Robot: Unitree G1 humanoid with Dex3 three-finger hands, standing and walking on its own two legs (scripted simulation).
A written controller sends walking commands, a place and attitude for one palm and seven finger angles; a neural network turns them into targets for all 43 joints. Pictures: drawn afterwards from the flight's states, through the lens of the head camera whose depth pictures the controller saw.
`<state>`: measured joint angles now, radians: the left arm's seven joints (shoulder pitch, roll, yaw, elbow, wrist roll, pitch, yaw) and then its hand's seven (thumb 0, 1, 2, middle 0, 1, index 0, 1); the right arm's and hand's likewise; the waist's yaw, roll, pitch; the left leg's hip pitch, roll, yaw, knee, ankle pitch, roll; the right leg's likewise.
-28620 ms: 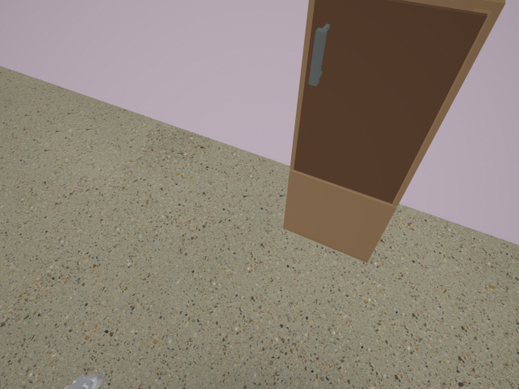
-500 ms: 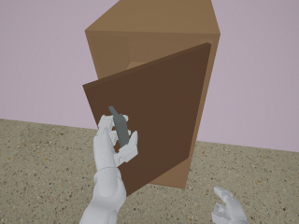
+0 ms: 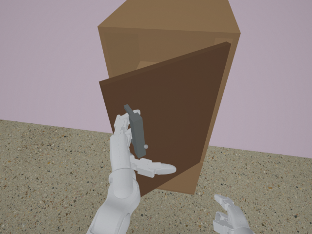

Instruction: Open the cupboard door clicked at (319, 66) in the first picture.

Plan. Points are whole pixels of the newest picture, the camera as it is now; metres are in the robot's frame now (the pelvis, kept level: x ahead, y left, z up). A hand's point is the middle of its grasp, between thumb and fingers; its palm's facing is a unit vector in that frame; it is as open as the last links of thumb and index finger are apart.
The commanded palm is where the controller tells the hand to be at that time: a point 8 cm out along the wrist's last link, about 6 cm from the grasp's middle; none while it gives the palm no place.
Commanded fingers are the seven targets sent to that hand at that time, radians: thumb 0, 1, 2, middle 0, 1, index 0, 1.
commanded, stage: open thumb and fingers to let go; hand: left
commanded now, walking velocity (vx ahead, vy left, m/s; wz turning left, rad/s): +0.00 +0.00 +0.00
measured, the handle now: (134, 131) +0.33 +0.09 +0.12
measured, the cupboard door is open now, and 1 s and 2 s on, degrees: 41 44 44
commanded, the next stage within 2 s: slide the hand sideways off the handle in 0.08 s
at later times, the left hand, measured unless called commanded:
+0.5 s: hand (146, 161) +0.25 +0.05 +0.12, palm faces -0.17 -0.99 +0.00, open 16.4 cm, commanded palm +0.22 +0.09 +0.12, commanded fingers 0.00 -0.50 0.30 -0.15 -0.30 -0.15 -0.30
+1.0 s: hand (124, 177) +0.21 +0.09 +0.12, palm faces -0.10 -0.99 -0.03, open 16.3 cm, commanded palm +0.18 +0.15 +0.12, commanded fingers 0.00 -0.50 0.30 -0.15 -0.30 -0.15 -0.30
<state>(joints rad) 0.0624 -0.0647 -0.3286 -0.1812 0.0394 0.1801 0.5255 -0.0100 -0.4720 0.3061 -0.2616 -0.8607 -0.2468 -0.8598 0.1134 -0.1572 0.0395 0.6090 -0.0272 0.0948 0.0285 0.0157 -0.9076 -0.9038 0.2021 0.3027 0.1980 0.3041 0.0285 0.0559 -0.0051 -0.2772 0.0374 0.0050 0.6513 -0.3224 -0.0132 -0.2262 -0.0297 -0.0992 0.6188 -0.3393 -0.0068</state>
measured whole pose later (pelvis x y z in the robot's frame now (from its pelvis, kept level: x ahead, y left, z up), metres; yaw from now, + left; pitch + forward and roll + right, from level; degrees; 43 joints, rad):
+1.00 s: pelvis +0.02 -0.01 +0.00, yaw -1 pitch -1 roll +0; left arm 0.50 0.15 -0.11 -0.46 -0.12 0.01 -0.08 -0.01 -0.50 0.30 -0.17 -0.31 -0.16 -0.31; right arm 0.23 -0.21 0.05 0.48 0.02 -0.06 -0.03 0.02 -0.91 -0.90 0.20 0.30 0.20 0.30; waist 0.03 0.05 -0.03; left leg -0.28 0.05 0.01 0.65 -0.35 -0.03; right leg -0.24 -0.02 -0.09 0.64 -0.37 -0.02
